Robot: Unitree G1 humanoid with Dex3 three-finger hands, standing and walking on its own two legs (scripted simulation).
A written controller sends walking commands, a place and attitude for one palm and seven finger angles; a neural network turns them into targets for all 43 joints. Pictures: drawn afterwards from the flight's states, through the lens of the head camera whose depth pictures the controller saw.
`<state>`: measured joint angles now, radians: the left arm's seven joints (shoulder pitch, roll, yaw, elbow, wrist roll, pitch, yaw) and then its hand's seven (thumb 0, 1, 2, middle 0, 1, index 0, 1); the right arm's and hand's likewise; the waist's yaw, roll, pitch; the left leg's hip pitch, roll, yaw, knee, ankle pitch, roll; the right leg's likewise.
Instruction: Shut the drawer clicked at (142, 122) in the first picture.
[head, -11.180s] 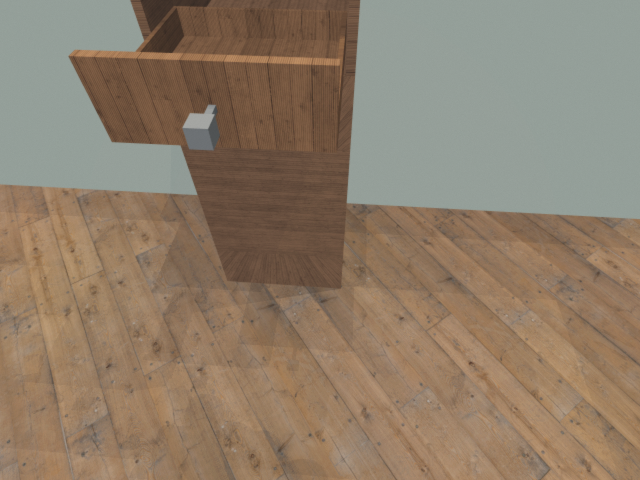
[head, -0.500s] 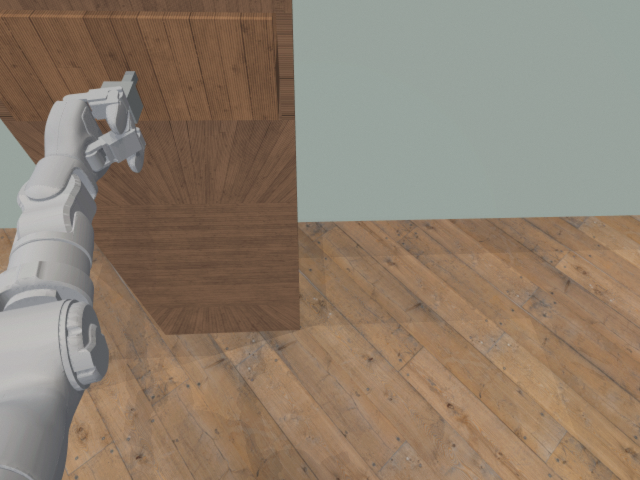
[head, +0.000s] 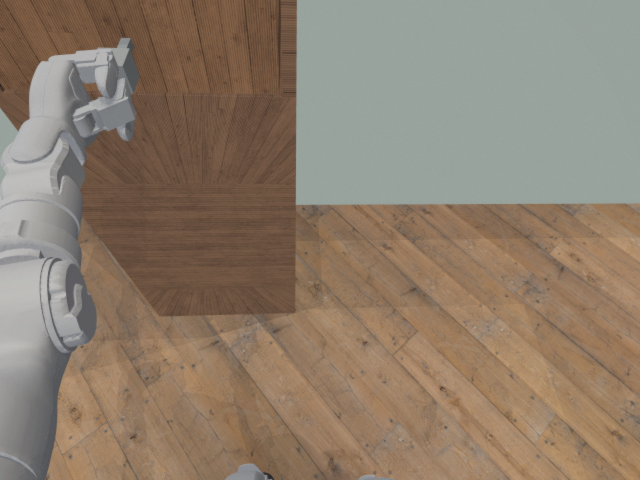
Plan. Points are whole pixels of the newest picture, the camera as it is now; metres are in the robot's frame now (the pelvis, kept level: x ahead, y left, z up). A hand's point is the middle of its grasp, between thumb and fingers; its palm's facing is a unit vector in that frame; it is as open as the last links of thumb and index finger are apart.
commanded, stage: pull the fist back off the drawer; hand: left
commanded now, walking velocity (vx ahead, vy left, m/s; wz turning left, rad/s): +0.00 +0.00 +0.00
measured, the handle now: (119, 61) +0.60 +0.21 +0.17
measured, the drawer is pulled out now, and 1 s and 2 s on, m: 0.00 0.00 0.00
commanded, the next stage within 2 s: draw the hand back to the body in 0.76 s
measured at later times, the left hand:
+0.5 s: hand (128, 104) +0.51 +0.19 +0.17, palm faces +0.01 -1.00 +0.00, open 3.3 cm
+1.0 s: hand (125, 118) +0.49 +0.19 +0.17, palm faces +0.01 -1.00 -0.01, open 3.3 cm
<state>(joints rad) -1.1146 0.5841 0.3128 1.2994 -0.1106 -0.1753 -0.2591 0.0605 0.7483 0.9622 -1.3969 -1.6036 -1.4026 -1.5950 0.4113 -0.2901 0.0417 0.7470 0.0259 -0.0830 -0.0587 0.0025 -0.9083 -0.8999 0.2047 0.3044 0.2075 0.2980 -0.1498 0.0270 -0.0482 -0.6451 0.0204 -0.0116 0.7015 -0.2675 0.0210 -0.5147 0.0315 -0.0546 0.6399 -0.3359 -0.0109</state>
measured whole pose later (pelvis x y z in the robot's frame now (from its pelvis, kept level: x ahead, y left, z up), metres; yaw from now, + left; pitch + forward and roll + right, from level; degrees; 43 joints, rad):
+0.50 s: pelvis +0.00 +0.00 +0.00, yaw -1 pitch +13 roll -3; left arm -1.09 0.59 0.34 1.27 -0.11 -0.17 -0.25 0.05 0.80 0.97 -1.40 -1.60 -1.40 -1.60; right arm 0.45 -0.29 0.04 0.74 0.02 -0.10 -0.05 0.00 -0.91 -0.90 0.20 0.30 0.21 0.30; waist -0.16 0.03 -0.06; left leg -0.67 0.03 0.00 0.71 -0.26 0.02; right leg -0.55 0.04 -0.05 0.65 -0.33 -0.01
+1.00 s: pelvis +0.03 +0.00 +0.01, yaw -2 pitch +8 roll -1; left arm -0.70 0.44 0.37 0.82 -0.18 -0.11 -0.26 0.02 0.90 0.90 -1.40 -1.60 -1.40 -1.59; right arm 0.37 -0.28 0.02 0.62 0.05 -0.03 -0.04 0.00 -0.91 -0.90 0.20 0.30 0.21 0.30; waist -0.08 0.04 -0.09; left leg -0.48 0.03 0.04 0.64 -0.31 0.02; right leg -0.38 0.03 0.00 0.59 -0.36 -0.02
